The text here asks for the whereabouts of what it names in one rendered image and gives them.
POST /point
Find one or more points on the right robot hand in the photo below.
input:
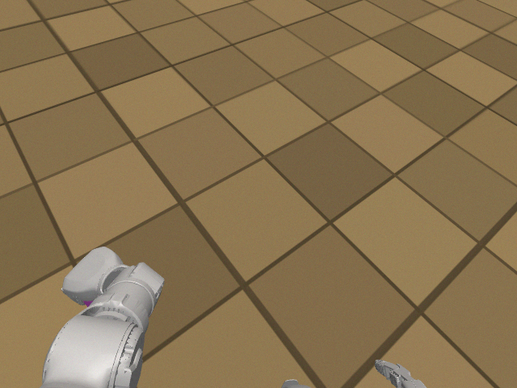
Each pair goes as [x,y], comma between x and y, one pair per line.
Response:
[397,374]

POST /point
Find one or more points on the left robot hand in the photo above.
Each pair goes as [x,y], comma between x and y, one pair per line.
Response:
[81,282]

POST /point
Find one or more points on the left robot arm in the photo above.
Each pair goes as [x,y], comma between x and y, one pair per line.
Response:
[102,346]

